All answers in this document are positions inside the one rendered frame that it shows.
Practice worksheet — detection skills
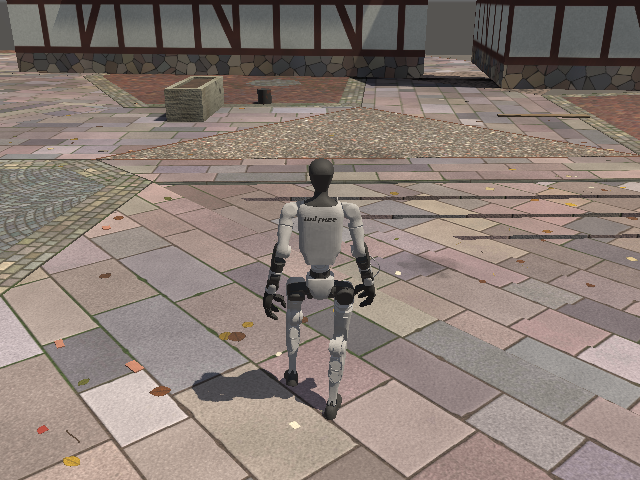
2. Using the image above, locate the robot right shin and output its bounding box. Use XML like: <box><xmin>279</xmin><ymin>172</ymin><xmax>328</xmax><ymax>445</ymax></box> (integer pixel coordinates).
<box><xmin>328</xmin><ymin>340</ymin><xmax>347</xmax><ymax>407</ymax></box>

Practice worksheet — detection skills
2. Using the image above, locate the humanoid robot head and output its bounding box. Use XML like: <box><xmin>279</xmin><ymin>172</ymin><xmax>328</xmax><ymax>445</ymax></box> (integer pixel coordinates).
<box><xmin>304</xmin><ymin>158</ymin><xmax>338</xmax><ymax>207</ymax></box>

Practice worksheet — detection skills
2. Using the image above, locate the robot right upper arm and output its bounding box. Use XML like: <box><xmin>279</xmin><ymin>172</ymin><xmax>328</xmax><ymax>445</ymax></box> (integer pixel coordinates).
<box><xmin>342</xmin><ymin>202</ymin><xmax>366</xmax><ymax>258</ymax></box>

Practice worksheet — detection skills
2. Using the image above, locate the robot right hand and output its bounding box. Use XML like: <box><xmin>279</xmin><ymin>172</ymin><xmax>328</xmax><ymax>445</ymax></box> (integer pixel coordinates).
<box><xmin>354</xmin><ymin>283</ymin><xmax>376</xmax><ymax>307</ymax></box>

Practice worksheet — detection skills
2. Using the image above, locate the robot left hand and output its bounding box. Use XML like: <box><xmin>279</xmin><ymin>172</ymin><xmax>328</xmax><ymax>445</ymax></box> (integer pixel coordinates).
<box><xmin>263</xmin><ymin>291</ymin><xmax>286</xmax><ymax>320</ymax></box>

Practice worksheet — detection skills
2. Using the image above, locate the robot right forearm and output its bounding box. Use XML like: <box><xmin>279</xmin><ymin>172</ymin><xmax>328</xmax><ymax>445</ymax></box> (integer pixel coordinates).
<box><xmin>356</xmin><ymin>242</ymin><xmax>374</xmax><ymax>286</ymax></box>

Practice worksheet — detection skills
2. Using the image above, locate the robot left forearm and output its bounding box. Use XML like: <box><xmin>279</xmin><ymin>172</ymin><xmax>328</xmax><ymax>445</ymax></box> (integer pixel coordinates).
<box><xmin>265</xmin><ymin>243</ymin><xmax>286</xmax><ymax>295</ymax></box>

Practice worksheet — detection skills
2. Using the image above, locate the robot left upper arm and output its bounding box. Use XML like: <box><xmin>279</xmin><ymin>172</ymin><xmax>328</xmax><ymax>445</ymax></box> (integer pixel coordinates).
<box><xmin>275</xmin><ymin>201</ymin><xmax>300</xmax><ymax>259</ymax></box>

